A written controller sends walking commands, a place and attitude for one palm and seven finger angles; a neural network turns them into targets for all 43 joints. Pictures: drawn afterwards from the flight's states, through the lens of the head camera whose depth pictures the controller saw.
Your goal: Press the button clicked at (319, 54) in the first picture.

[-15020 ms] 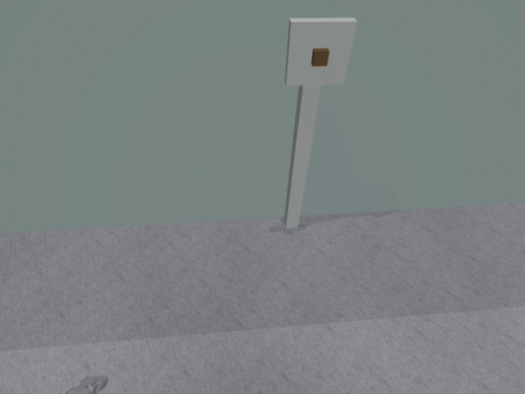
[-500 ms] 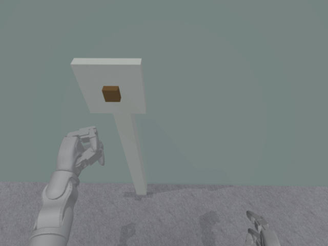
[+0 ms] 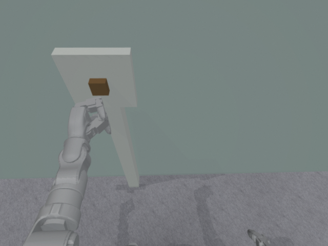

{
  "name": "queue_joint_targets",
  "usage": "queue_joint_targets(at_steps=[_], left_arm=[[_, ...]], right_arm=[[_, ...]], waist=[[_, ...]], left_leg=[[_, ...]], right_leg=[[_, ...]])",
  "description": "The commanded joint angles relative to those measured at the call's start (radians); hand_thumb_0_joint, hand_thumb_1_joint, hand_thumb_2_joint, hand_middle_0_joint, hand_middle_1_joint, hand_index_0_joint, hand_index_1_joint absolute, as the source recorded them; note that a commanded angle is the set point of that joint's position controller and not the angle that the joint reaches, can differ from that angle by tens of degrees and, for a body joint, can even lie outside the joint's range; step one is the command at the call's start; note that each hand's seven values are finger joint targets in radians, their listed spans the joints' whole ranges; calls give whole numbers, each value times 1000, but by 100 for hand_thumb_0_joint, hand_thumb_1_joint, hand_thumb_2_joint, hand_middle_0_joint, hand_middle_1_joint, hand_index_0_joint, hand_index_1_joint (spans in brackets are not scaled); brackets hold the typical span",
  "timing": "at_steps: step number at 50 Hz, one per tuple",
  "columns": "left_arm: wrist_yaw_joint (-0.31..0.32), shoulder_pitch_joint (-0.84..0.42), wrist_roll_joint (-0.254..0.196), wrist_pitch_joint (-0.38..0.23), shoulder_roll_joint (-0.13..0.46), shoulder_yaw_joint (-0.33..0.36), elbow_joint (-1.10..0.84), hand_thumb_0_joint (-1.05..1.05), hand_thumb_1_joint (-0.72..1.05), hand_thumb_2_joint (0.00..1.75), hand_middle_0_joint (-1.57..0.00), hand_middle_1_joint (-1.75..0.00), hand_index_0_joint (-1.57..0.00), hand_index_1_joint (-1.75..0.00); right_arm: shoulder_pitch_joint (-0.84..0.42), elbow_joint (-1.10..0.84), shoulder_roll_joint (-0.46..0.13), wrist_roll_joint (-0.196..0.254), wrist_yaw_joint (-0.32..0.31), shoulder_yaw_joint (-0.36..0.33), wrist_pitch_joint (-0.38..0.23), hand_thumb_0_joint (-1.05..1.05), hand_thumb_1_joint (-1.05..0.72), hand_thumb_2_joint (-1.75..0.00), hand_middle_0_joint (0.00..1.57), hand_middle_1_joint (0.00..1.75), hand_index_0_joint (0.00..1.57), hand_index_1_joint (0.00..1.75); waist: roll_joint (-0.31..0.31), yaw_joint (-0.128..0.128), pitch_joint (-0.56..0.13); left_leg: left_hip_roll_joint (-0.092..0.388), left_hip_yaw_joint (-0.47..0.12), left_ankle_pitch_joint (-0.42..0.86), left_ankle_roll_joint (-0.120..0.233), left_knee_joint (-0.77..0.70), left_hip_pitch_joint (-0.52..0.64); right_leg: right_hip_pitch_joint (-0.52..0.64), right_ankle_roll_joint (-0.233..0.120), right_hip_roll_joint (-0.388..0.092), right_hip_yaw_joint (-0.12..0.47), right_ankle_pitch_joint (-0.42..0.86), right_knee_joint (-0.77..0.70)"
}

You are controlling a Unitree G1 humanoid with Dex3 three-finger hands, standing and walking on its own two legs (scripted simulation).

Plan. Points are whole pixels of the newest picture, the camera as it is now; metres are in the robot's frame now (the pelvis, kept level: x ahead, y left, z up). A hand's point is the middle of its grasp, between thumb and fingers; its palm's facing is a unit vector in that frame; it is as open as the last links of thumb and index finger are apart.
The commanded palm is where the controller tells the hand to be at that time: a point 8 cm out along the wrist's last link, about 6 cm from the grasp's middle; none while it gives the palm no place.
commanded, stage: aim a knuckle at the button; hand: left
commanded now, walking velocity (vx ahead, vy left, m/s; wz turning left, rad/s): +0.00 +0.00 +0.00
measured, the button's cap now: (99, 86) +0.49 +0.18 +0.11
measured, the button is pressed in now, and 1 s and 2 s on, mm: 0 0 7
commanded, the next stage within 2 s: press the button with the knuckle in 0.74 s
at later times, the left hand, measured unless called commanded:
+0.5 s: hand (106, 124) +0.39 +0.15 +0.08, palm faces +0.03 -1.00 +0.01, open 3.1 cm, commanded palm +0.36 +0.20 +0.08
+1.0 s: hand (111, 122) +0.39 +0.14 +0.08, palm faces +0.04 -1.00 +0.00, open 3.1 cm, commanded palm +0.37 +0.19 +0.08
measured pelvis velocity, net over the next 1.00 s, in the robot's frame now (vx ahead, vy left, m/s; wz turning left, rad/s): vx -0.01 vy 0.00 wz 0.00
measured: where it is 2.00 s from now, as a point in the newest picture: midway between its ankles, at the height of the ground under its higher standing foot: outside the picture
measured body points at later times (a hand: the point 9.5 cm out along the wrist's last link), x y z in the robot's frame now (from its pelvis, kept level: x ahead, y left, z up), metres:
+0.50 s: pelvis +0.00 +0.00 +0.00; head +0.04 +0.00 +0.45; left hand +0.38 +0.20 +0.08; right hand +0.11 -0.25 -0.11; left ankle +0.03 +0.10 -0.71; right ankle -0.02 -0.10 -0.71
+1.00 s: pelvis -0.01 +0.00 +0.00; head +0.03 +0.00 +0.45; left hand +0.39 +0.19 +0.08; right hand +0.09 -0.25 -0.12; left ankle +0.03 +0.10 -0.71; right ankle -0.02 -0.10 -0.71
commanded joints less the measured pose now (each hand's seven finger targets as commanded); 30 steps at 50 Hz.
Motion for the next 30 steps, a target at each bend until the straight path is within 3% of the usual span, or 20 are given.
queue_joint_targets(at_steps=[1, 4, 5, 8, 9, 11, 14, 15, 18, 22, 24, 26, 27, 30], left_arm=[[-16, -411, 4, -75, 89, -20, -111, 0, 90, 90, -130, -150, -130, -150], [-23, -322, -3, -62, 159, 56, -56, 0, 90, 90, -130, -150, -130, -150], [-23, -331, -8, -64, 153, 54, -77, 0, 90, 90, -130, -150, -130, -150], [-12, -333, -10, -90, 162, 68, -174, 0, 90, 90, -130, -150, -130, -150], [-6, -332, -8, -100, 189, 90, -185, 0, 90, 90, -130, -150, -130, -150], [4, -338, -5, -125, 186, 87, -249, 0, 90, 90, -130, -150, -130, -150], [3, -317, 1, -134, 220, 102, -233, 0, 90, 90, -130, -150, -130, -150], [-5, -335, 1, -127, 179, 64, -223, 0, 90, 90, -130, -150, -130, -150], [-32, -341, -6, -101, 135, 18, -179, 0, 90, 90, -130, -150, -130, -150], [-51, -372, -25, -80, 50, -53, -168, 0, 90, 90, -130, -150, -130, -150], [-41, -388, -27, -85, 106, -9, -161, 0, 90, 90, -130, -150, -130, -150], [-20, -376, -18, -98, 118, 9, -202, 0, 90, 90, -130, -150, -130, -150], [-11, -381, -12, -103, 91, -12, -208, 0, 90, 90, -130, -150, -130, -150], [28, -400, 9, -111, 139, 27, -186, 0, 90, 90, -130, -150, -130, -150]], right_arm=[[15, -100, -136, 7, 3, -62, -30, 0, -90, -90, 20, 30, 20, 30], [35, -110, -150, 6, 8, -66, -14, 0, -90, -90, 20, 30, 20, 30], [34, -122, -148, 5, 9, -65, -10, 0, -90, -90, 20, 30, 20, 30], [32, -141, -138, 5, 14, -67, -4, 0, -90, -90, 20, 30, 20, 30], [30, -141, -139, 3, 13, -68, -2, 0, -90, -90, 20, 30, 20, 30], [29, -144, -132, 3, 15, -70, -1, 0, -90, -90, 20, 30, 20, 30], [23, -137, -136, 5, 9, -67, 4, 0, -90, -90, 20, 30, 20, 30], [13, -140, -131, 9, 8, -64, 5, 0, -90, -90, 20, 30, 20, 30], [12, -132, -135, 17, 4, -64, 5, 0, -90, -90, 20, 30, 20, 30], [9, -130, -132, 22, 2, -66, -5, 0, -90, -90, 20, 30, 20, 30], [19, -122, -143, 18, -1, -67, -6, 0, -90, -90, 20, 30, 20, 30], [6, -132, -136, 16, 1, -67, -10, 0, -90, -90, 20, 30, 20, 30], [1, -136, -132, 15, 4, -63, -12, 0, -90, -90, 20, 30, 20, 30], [0, -129, -133, 8, 8, -60, -10, 0, -90, -90, 20, 30, 20, 30]], waist=[[7, -24, -296], [-42, 12, -318], [-57, 14, -339], [-22, 27, -380], [-15, 29, -370], [-9, 25, -387], [-25, 16, -333], [1, 1, -301], [17, -14, -265], [2, -27, -282], [-48, -21, -286], [-3, 2, -330], [9, 0, -333], [-14, 1, -304]], left_leg=[[-20, -72, 227, 3, -52, 256], [-23, -68, 242, 5, -53, 217], [-25, -63, 253, 8, -56, 212], [-25, -54, 302, 8, -54, 235], [-24, -53, 304, 9, -49, 231], [-23, -49, 314, 12, -50, 252], [-22, -45, 268, 16, -54, 217], [-24, -39, 241, 16, -58, 214], [-23, -50, 203, 13, -63, 223], [-22, -62, 182, 12, -61, 258], [-18, -71, 181, 13, -61, 247], [-21, -71, 195, 9, -64, 270], [-20, -73, 205, 6, -66, 278], [-20, -72, 183, 10, -64, 251]], right_leg=[[-38, 10, 21, 24, 321, -88], [13, 6, 22, 26, 345, -85], [33, 9, 20, 28, 370, -81], [64, 8, 21, 33, 423, -70], [65, 8, 23, 36, 424, -69], [72, 11, 25, 39, 441, -67], [69, 12, 26, 46, 414, -79], [43, 15, 24, 47, 392, -90], [0, 11, 26, 39, 338, -104], [-36, 12, 27, 28, 296, -114], [-27, 11, 29, 28, 286, -110], [-13, 8, 24, 29, 292, -98], [-18, 7, 24, 23, 296, -91], [-27, 11, 25, 28, 278, -90]])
